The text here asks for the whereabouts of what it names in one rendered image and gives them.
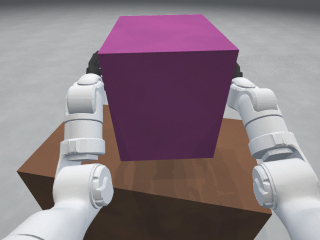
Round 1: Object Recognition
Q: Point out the pedestal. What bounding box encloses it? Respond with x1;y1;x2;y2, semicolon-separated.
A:
17;104;272;240

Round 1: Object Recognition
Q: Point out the right robot hand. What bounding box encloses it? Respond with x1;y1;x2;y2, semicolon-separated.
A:
232;62;243;79

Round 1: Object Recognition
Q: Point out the left robot hand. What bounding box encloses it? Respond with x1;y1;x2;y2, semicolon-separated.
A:
86;50;105;90

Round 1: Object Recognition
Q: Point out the robot left upper arm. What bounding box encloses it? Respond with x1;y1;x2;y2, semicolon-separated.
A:
2;163;114;240

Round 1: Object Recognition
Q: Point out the robot right forearm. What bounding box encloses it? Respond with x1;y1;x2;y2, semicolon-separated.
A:
226;77;320;193

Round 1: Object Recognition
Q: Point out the robot right upper arm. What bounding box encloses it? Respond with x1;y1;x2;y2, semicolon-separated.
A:
252;158;320;240

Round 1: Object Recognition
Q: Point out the robot left forearm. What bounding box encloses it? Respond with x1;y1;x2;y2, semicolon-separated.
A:
52;73;106;202

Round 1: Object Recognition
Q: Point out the carton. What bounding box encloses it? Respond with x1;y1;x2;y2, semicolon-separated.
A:
97;14;239;162

